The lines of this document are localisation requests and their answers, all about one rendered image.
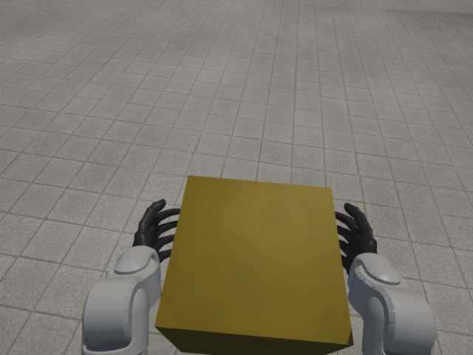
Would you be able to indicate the carton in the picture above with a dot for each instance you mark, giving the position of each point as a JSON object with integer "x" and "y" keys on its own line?
{"x": 255, "y": 269}

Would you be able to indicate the left robot hand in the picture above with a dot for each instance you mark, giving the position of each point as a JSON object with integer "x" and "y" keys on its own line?
{"x": 149, "y": 230}

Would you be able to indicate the right robot hand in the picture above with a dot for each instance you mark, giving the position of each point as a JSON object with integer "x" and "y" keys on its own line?
{"x": 359, "y": 238}

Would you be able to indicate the right robot forearm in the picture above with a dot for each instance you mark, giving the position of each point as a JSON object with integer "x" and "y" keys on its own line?
{"x": 397, "y": 321}

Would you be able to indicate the left robot forearm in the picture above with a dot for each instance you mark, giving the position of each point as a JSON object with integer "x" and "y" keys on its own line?
{"x": 115, "y": 318}

